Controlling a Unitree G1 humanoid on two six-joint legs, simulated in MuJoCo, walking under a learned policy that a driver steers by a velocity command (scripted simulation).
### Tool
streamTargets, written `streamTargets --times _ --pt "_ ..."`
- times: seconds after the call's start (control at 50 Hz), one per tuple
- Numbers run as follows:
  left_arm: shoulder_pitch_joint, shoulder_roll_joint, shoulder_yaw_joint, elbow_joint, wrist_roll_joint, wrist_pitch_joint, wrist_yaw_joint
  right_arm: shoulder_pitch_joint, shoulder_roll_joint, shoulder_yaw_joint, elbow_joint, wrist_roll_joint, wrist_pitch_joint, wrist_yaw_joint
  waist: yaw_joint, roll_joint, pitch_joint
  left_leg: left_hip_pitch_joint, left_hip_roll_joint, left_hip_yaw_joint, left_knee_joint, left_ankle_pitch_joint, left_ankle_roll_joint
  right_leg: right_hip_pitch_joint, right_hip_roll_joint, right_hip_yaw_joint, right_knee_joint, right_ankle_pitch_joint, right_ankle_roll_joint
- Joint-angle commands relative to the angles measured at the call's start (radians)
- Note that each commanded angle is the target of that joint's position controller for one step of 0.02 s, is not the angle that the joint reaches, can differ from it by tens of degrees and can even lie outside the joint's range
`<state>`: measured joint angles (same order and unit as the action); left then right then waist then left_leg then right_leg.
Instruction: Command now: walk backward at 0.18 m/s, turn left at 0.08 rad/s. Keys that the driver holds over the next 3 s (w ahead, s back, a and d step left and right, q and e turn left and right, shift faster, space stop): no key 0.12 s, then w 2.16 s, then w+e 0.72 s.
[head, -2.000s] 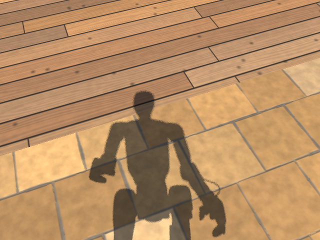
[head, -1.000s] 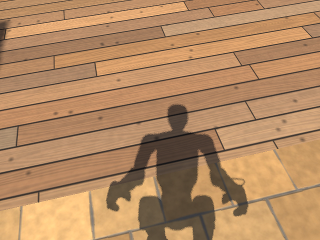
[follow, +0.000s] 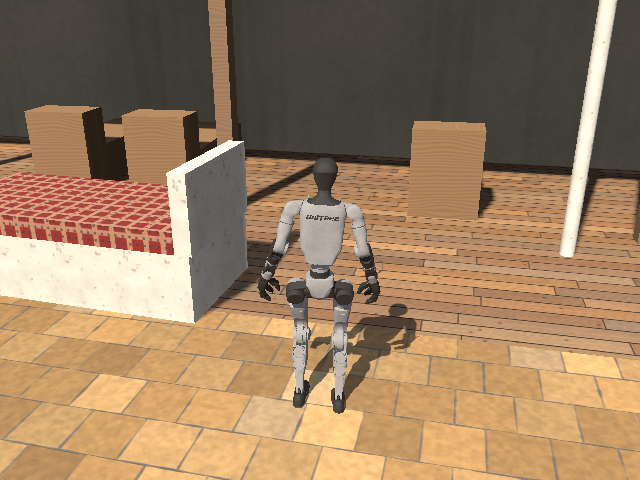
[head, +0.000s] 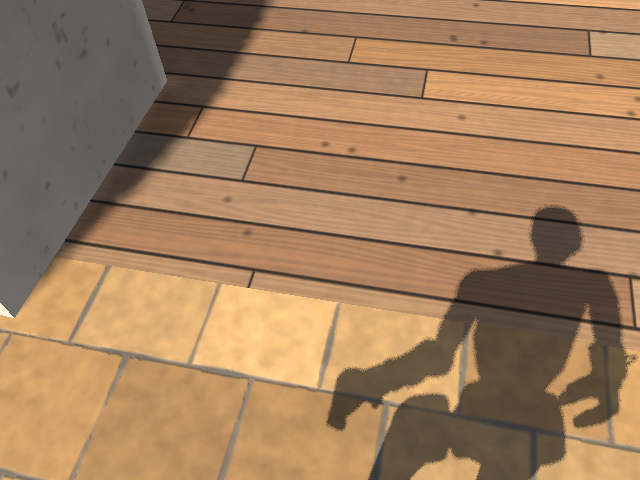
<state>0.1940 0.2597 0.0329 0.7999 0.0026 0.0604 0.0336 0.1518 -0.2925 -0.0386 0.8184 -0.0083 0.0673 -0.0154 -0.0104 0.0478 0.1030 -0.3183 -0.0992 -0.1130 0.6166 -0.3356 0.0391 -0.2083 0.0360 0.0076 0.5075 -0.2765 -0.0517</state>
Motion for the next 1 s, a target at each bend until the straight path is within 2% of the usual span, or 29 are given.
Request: streamTargets --times 0.02,0.06,0.12,0.16,0.2,0.26,0.28,0.32,0.34,0.36,0.38,0.4,0.42,0.44,0.48,0.54,0.62,0.7,0.74,0.76,0.78,0.8,0.82,0.84,0.86,0.88,0.92,0.94,1.0 --pt "0.039 0.189 0.04 -0.051 0.005 -0.02 -0.007 0.043 -0.123 -0.042 -0.027 -0.008 0.011 -0.015 0.022 -0.183 -0.151 -0.014 -0.059 -0.054 0.472 -0.299 -0.002 -0.017 -0.404 0.325 -0.179 0.834 -0.257" --pt "-0.099 0.139 0.026 -0.069 0.014 -0.018 -0.005 0.079 -0.124 -0.053 0.01 -0.001 0.017 -0.008 -0.042 -0.147 -0.092 -0.044 -0.051 -0.058 0.568 -0.166 -0.02 -0.05 -0.264 0.193 -0.181 0.582 -0.167" --pt "-0.086 0.118 0.019 -0.062 0.009 -0.02 0.001 0.079 -0.112 -0.051 0.035 -0.006 0.017 0.0 -0.006 -0.178 -0.107 -0.095 -0.04 -0.034 0.515 -0.109 -0.068 0.057 -0.218 0.18 -0.206 0.34 -0.156" --pt "-0.053 0.076 -0.001 -0.027 0.008 -0.032 0.001 0.082 -0.063 -0.029 0.051 -0.007 0.015 0.005 0.01 -0.184 -0.132 -0.041 0.013 -0.007 0.279 -0.1 -0.085 0.106 -0.205 0.214 -0.278 -0.046 -0.131" --pt "0.013 0.147 0.019 0.018 0.016 -0.025 -0.001 0.071 -0.071 -0.024 0.057 -0.019 0.01 0.004 0.041 -0.245 -0.106 -0.002 0.019 0.098 0.148 -0.193 -0.087 0.122 -0.214 0.28 -0.323 -0.241 -0.139" --pt "0.064 0.19 0.041 0.056 0.021 -0.012 -0.013 0.096 -0.074 -0.019 0.079 -0.011 -0.013 -0.002 0.043 -0.217 -0.061 0.076 0.02 0.139 -0.021 -0.227 -0.034 0.069 -0.232 0.318 -0.344 -0.329 -0.154" --pt "0.055 0.19 0.046 0.06 0.018 -0.009 -0.015 0.131 -0.065 -0.015 0.097 -0.008 -0.021 -0.002 0.026 -0.207 -0.051 0.134 0.022 0.151 -0.094 -0.19 -0.007 0.023 -0.224 0.312 -0.348 -0.349 -0.148" --pt "-0.02 0.17 0.05 0.049 0.008 -0.005 -0.015 0.272 -0.031 -0.004 0.16 -0.01 -0.037 -0.007 -0.058 -0.155 -0.019 0.344 0.012 0.195 -0.35 -0.025 0.055 -0.146 -0.156 0.246 -0.303 -0.406 -0.095" --pt "-0.075 0.131 0.045 0.027 0.012 -0.012 -0.016 0.357 -0.054 -0.005 0.194 -0.02 -0.047 -0.014 -0.095 -0.086 0.01 0.474 0.07 0.109 -0.445 -0.062 0.09 -0.309 -0.092 0.178 -0.172 -0.383 -0.039" --pt "-0.065 0.031 0.023 0.013 0.001 -0.025 -0.022 0.387 -0.096 -0.009 0.199 -0.026 -0.058 -0.02 -0.086 0.17 -0.054 0.59 0.331 -0.214 -0.519 -0.32 0.116 -0.475 0.006 0.033 0.211 -0.362 -0.016" --pt "-0.166 0.076 0.028 -0.033 0.009 -0.039 -0.021 0.319 -0.176 -0.027 0.184 -0.022 -0.066 -0.015 -0.086 0.118 0.094 0.373 0.49 -0.448 -0.609 -0.495 0.197 -0.606 0.026 0.003 0.275 -0.175 0.002" --pt "-0.193 0.106 0.034 -0.043 0.013 -0.048 -0.03 0.258 -0.158 -0.026 0.18 -0.024 -0.078 -0.016 -0.045 0.063 0.159 0.256 0.481 -0.438 -0.645 -0.515 0.218 -0.567 -0.039 0.068 0.34 -0.069 -0.003" --pt "-0.138 0.125 0.041 -0.014 0.011 -0.058 -0.046 0.185 -0.128 -0.02 0.163 -0.015 -0.095 -0.011 0.002 0.049 0.145 0.274 0.416 -0.349 -0.641 -0.403 0.189 -0.552 -0.048 0.072 0.378 -0.005 0.006" --pt "-0.088 0.137 0.047 0.017 0.02 -0.064 -0.057 0.172 -0.119 -0.019 0.16 -0.014 -0.109 -0.005 0.014 0.05 0.098 0.32 0.359 -0.251 -0.621 -0.277 0.16 -0.543 -0.045 0.053 0.418 0.027 0.015" --pt "-0.068 0.12 0.048 0.035 0.04 -0.07 -0.074 0.231 -0.083 -0.009 0.18 -0.007 -0.132 -0.001 0.006 0.046 0.042 0.354 0.311 -0.15 -0.593 -0.144 0.15 -0.541 -0.061 0.004 0.488 0.069 0.028" --pt "-0.148 0.075 0.036 0.006 0.036 -0.072 -0.079 0.328 -0.06 -0.004 0.222 -0.011 -0.144 0.004 -0.029 0.046 0.067 0.359 0.301 -0.1 -0.583 -0.03 0.166 -0.603 -0.089 -0.031 0.476 0.117 0.05" --pt "-0.272 0.049 0.018 -0.047 0.035 -0.077 -0.084 0.39 -0.055 0.002 0.242 -0.014 -0.147 0.004 -0.074 0.054 0.093 0.353 0.291 -0.045 -0.562 0.18 0.172 -0.574 -0.091 -0.087 0.316 0.149 0.058" --pt "-0.301 0.048 0.01 -0.086 0.031 -0.084 -0.082 0.408 -0.077 0.0 0.259 -0.015 -0.151 -0.003 -0.067 0.084 0.086 0.395 0.325 -0.008 -0.507 0.473 0.157 -0.459 -0.067 -0.121 0.169 0.097 -0.001" --pt "-0.2 0.06 0.017 -0.066 0.027 -0.09 -0.069 0.366 -0.09 -0.002 0.256 -0.014 -0.153 -0.005 -0.005 0.093 0.033 0.387 0.326 0.033 -0.389 0.782 0.126 -0.277 -0.021 -0.136 0.111 0.054 -0.043" --pt "-0.082 0.083 0.03 -0.031 0.021 -0.097 -0.058 0.353 -0.103 -0.005 0.256 -0.015 -0.151 -0.005 0.051 0.084 -0.04 0.38 0.318 0.055 -0.241 0.969 0.11 -0.124 0.016 -0.14 0.079 0.047 -0.061" --pt "0.102 0.108 0.046 0.031 0.021 -0.108 -0.045 0.331 -0.109 -0.007 0.251 -0.011 -0.148 -0.003 0.134 0.051 -0.144 0.312 0.281 0.096 -0.029 0.983 0.086 0.111 0.033 -0.14 0.008 0.093 -0.08" --pt "0.273 0.181 0.068 0.072 0.042 -0.118 -0.03 0.334 -0.077 0.004 0.227 -0.007 -0.15 0.001 0.189 -0.026 -0.262 0.1 0.229 0.122 0.256 0.664 0.071 0.384 -0.147 0.058 -0.03 -0.074 -0.111" --pt "0.338 0.286 0.087 0.09 0.056 -0.119 -0.031 0.427 0.061 0.028 0.197 0.016 -0.153 0.014 0.127 -0.304 -0.397 -0.21 0.035 0.14 0.616 -0.123 0.03 0.58 -0.459 0.613 -0.18 -0.246 -0.221" --pt "0.278 0.235 0.078 0.092 0.022 -0.115 -0.041 0.345 -0.051 -0.004 0.2 -0.005 -0.155 0.014 0.122 -0.162 -0.33 -0.27 0.056 -0.006 0.714 -0.123 0.058 0.461 -0.428 0.716 -0.27 -0.226 -0.217" --pt "0.153 0.182 0.064 0.078 0.016 -0.118 -0.043 0.279 -0.057 -0.013 0.171 -0.002 -0.157 0.018 0.062 -0.134 -0.183 -0.302 0.114 0.019 0.722 -0.028 0.069 0.32 -0.405 0.534 -0.263 -0.174 -0.201" --pt "0.09 0.113 0.047 0.07 0.016 -0.128 -0.049 0.244 -0.035 -0.006 0.166 -0.004 -0.162 0.022 0.043 -0.076 -0.117 -0.272 0.153 0.036 0.669 0.043 0.071 0.194 -0.359 0.407 -0.293 -0.043 -0.189" --pt "0.058 0.05 0.026 0.09 0.014 -0.143 -0.047 0.251 0.0 -0.003 0.17 -0.024 -0.141 0.032 -0.013 -0.108 -0.074 -0.189 0.192 0.054 0.587 0.076 0.059 0.056 -0.276 0.244 -0.334 0.082 -0.151" --pt "0.075 0.038 0.021 0.102 0.015 -0.15 -0.046 0.256 0.011 -0.004 0.172 -0.027 -0.129 0.039 -0.023 -0.116 -0.075 -0.168 0.192 0.063 0.569 0.08 0.052 0.036 -0.265 0.206 -0.344 0.137 -0.152" --pt "0.146 0.057 0.023 0.141 0.01 -0.168 -0.043 0.182 0.02 -0.005 0.144 -0.03 -0.109 0.05 -0.031 -0.106 -0.038 -0.248 0.205 0.097 0.498 0.13 0.029 0.035 -0.247 0.134 -0.386 0.222 -0.165"
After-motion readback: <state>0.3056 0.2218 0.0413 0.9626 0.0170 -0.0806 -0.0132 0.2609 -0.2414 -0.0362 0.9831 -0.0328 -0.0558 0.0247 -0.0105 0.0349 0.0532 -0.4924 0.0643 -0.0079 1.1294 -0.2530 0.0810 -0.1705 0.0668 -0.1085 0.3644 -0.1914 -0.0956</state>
